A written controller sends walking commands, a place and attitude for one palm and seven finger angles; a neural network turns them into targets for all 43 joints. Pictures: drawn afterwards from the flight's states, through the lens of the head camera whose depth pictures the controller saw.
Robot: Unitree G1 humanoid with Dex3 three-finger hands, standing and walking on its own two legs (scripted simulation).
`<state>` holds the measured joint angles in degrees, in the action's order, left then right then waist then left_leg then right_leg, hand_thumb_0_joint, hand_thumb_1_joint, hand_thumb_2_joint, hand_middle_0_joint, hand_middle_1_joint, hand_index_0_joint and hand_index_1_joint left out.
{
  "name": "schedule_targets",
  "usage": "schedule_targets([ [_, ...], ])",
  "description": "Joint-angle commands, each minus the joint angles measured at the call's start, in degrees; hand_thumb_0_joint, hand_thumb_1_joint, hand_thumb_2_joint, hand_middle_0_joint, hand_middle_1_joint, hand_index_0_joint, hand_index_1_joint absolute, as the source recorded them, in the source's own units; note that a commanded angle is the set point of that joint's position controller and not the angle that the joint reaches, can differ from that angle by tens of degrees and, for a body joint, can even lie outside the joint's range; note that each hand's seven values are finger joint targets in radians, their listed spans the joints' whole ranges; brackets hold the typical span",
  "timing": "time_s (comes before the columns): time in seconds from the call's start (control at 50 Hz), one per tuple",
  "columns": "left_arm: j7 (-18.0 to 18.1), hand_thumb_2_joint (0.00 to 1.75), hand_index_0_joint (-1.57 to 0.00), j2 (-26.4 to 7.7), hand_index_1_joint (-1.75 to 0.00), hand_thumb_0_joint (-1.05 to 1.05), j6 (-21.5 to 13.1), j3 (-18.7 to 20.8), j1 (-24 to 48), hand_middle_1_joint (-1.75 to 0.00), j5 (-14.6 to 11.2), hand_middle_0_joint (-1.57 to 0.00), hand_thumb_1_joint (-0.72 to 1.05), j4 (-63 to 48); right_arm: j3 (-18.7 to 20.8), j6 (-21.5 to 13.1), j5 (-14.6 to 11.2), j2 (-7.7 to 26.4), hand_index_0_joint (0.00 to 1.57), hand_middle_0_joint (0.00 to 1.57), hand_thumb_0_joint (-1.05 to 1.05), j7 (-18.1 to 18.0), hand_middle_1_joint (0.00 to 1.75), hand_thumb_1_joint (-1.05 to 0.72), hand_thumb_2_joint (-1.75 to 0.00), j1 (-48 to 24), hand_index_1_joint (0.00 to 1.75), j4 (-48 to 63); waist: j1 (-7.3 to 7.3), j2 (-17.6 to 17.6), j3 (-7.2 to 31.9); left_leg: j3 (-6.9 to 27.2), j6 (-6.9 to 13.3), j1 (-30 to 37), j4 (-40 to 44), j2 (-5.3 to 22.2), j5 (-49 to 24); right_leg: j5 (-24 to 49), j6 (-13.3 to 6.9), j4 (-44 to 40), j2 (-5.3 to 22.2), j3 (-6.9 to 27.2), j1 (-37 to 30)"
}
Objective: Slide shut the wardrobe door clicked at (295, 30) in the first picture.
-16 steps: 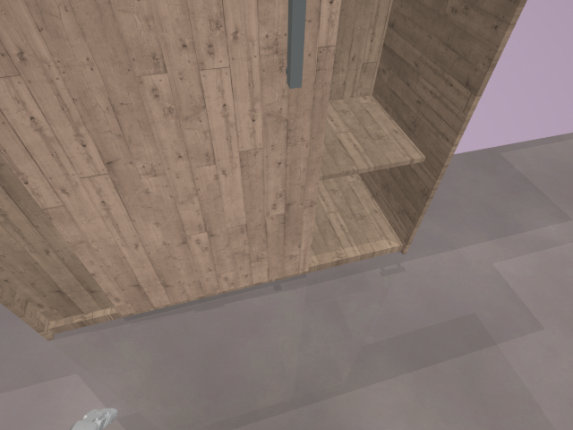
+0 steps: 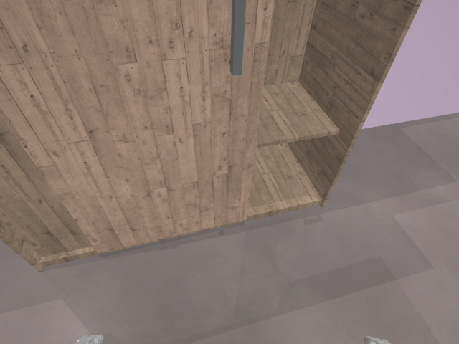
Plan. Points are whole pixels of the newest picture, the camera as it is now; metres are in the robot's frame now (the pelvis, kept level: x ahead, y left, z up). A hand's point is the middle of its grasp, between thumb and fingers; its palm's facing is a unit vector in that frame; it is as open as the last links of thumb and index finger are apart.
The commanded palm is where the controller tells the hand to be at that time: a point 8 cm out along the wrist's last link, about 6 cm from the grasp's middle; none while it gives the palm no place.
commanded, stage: stand and wait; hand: left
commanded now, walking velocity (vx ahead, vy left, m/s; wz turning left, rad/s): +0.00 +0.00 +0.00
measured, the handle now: (235, 34) +0.76 +0.05 +0.20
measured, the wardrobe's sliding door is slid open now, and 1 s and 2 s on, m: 0.44 0.44 0.44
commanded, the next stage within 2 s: look at it before walking up in 0.50 s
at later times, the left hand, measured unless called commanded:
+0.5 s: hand out of the picture +0.06 +0.24 -0.15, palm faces -0.03 -0.94 -0.34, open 7.4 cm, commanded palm none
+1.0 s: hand out of the picture +0.05 +0.24 -0.15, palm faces -0.02 -0.94 -0.33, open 7.4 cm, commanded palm none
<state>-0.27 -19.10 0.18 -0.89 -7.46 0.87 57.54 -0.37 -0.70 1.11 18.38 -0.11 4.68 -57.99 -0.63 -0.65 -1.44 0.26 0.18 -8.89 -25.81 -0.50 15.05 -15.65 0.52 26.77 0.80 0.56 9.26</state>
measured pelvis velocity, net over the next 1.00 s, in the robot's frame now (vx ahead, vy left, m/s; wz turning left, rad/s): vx -0.02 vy -0.01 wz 0.01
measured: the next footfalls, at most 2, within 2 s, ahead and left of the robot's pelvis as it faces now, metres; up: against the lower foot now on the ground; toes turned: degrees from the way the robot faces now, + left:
none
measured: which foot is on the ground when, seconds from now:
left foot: down 0.00-1.00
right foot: down 0.00-1.00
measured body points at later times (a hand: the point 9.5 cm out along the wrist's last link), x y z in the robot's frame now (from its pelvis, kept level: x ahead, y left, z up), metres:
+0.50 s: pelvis -0.02 -0.01 +0.00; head -0.01 -0.01 +0.45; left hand +0.06 +0.29 -0.13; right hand +0.06 -0.30 -0.13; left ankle -0.01 +0.12 -0.74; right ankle -0.01 -0.12 -0.74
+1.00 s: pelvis -0.02 -0.01 +0.01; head -0.01 -0.01 +0.46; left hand +0.06 +0.29 -0.13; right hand +0.06 -0.30 -0.13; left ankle -0.01 +0.12 -0.74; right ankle -0.01 -0.12 -0.74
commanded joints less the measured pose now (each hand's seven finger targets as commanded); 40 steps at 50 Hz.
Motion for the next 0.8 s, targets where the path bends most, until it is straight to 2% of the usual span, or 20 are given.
schedule_targets([
  [0.0,1.08,0.9,-0.2,-12.1,-0.3,0.0,-1.5,3.01,2.79,-0.3,-0.26,-0.2,0.9,-3.53,2.82,-1.2,-0.36,12.33,0.2,0.2,0.0,-0.87,0.3,-0.9,-0.9,-2.68,0.3,3.26,0.62,0.89,4.99,4.53,1.87,1.92,4.5,6.55,-14.76,14.36,-2.32,-4.32,5.79,4.71,-0.87],
  [0.12,0.9,0.9,-0.2,-12.13,-0.3,0.0,-1.54,2.98,2.82,-0.3,-0.25,-0.2,0.9,-2.04,2.69,-1.04,-0.45,12.19,0.2,0.2,0.0,-0.75,0.3,-0.9,-0.9,-2.31,0.3,1.71,0.58,0.66,2.89,5.03,1.68,0.61,6.06,6.37,-9.61,9.29,-2.34,-6.69,5.91,5.61,0.0],
  [0.18,0.9,0.9,-0.2,-12.35,-0.3,0.0,-1.68,2.95,2.6,-0.3,-0.32,-0.2,0.9,-1.36,2.66,-1.1,-0.49,12.46,0.2,0.2,0.0,-0.73,0.3,-0.9,-0.9,-1.74,0.3,0.99,0.62,0.97,4.13,5.05,1.56,1.44,6.07,6.57,-10.24,9.79,-2.33,-6.86,5.99,5.56,-0.63],
  [0.3,0.93,0.9,-0.2,-12.42,-0.3,0.0,-1.81,2.91,2.24,-0.3,-0.41,-0.2,0.9,-0.22,2.48,-1.18,-0.61,12.55,0.2,0.2,0.0,-0.73,0.3,-0.9,-0.9,-1.37,0.3,-0.47,0.44,0.3,3.87,5.19,1.42,1.37,6.75,6.76,-10.2,9.96,-2.38,-7.61,6.23,5.75,-1.18],
  [0.44,0.83,0.9,-0.2,-12.48,-0.3,0.0,-1.69,2.86,2.63,-0.3,-0.33,-0.2,0.9,0.49,2.36,-1.14,-0.57,12.7,0.2,0.2,0.0,-0.64,0.3,-0.9,-0.9,-0.81,0.3,-1.55,0.44,0.45,2.05,5.67,1.3,0.17,8.09,6.7,-7.19,5.42,-2.28,-9.0,5.91,6.18,-0.1],
  [0.78,0.84,0.9,-0.2,-12.36,-0.3,0.0,-1.81,3.01,2.79,-0.3,-0.2,-0.2,0.9,0.7,2.28,-1.27,-0.58,12.65,0.2,0.2,0.0,-0.63,0.3,-0.9,-0.9,-0.33,0.3,-1.96,0.54,0.5,2.62,5.87,1.18,0.69,8.47,6.87,-8.53,6.41,-2.16,-9.55,6.03,6.01,-0.39],
])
